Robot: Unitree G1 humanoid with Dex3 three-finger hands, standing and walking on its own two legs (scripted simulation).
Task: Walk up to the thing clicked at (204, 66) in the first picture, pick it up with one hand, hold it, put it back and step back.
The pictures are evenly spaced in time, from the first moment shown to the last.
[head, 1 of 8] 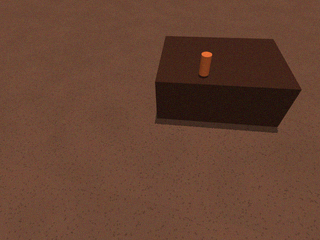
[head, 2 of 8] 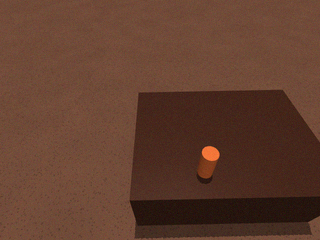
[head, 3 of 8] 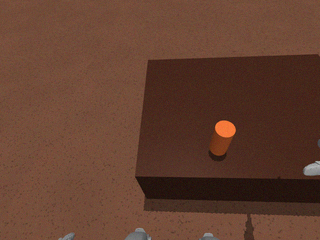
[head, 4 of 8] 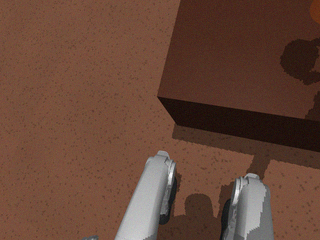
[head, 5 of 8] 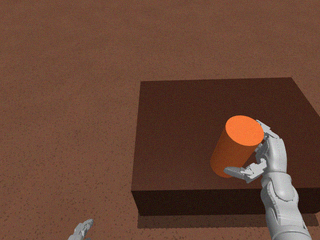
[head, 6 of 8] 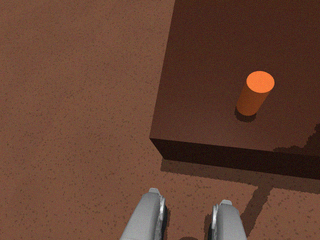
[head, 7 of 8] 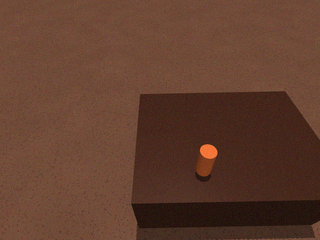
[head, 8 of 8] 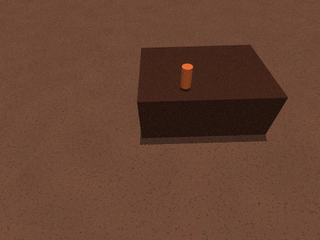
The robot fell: no
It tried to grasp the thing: yes
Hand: right
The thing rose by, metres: 0.36
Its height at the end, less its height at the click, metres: +0.00
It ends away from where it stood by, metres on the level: 0.03
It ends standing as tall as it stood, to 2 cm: yes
